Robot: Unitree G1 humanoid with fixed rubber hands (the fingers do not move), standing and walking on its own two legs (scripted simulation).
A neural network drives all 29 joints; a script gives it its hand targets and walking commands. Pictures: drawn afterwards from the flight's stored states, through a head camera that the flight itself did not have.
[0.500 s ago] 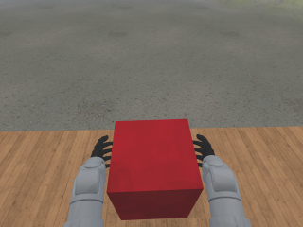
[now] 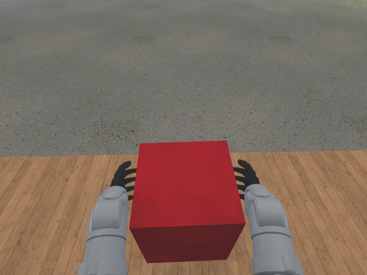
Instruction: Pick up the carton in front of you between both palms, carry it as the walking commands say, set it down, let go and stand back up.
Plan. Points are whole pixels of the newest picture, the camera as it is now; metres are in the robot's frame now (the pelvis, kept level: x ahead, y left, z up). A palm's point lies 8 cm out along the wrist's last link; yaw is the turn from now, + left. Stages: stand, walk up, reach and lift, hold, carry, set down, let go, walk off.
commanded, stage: hold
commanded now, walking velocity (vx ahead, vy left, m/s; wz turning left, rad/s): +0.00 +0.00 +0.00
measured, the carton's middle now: (185, 204) +0.30 +0.00 -0.03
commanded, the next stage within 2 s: carry in 0.62 s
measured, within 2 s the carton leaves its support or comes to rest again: neither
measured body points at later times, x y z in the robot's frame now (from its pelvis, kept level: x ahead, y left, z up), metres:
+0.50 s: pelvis +0.01 +0.00 +0.00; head -0.03 +0.00 +0.45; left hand +0.30 +0.15 +0.04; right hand +0.30 -0.15 +0.04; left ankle +0.02 +0.13 -0.74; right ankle +0.02 -0.13 -0.74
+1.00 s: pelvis +0.09 +0.02 -0.01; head +0.06 +0.02 +0.44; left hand +0.37 +0.17 +0.06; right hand +0.37 -0.13 +0.06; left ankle +0.02 +0.13 -0.74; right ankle +0.07 -0.10 -0.73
